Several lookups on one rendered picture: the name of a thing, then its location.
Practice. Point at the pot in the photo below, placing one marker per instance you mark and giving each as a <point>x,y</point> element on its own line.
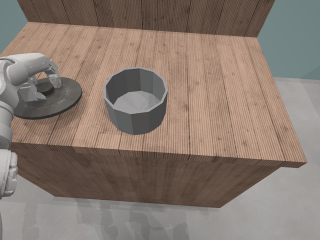
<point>136,100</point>

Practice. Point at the left robot forearm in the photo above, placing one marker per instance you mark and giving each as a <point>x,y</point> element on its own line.
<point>13,74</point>

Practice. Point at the left robot upper arm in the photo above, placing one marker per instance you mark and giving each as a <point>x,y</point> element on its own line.
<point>8,177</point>

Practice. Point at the knob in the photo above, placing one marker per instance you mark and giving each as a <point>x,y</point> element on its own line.
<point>45,88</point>

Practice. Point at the table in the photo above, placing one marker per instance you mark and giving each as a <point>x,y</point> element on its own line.
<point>225,129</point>

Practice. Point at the lid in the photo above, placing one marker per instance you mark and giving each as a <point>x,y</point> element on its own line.
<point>60,101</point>

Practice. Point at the robot left hand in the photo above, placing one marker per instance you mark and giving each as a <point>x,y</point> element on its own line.
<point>36,63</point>

